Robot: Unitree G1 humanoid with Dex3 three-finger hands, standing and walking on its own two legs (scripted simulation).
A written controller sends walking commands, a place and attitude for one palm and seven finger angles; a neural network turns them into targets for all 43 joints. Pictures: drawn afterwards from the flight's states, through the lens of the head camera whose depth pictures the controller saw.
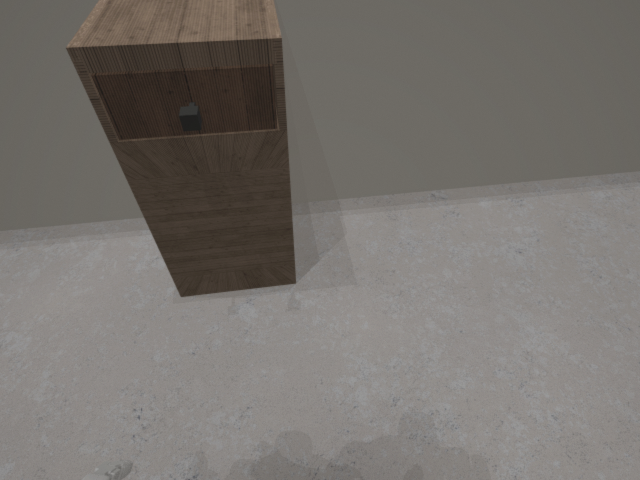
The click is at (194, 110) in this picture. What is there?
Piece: drawer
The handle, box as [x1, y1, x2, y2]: [179, 102, 201, 130]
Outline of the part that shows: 180,107 179,117 183,130 200,129 201,119 198,107 194,104 194,102 189,102 188,106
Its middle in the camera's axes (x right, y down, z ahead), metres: -0.30 -0.29 +0.88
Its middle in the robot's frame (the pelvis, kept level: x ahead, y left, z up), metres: +0.85 +0.34 +0.01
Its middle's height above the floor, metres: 0.77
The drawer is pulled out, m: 0.00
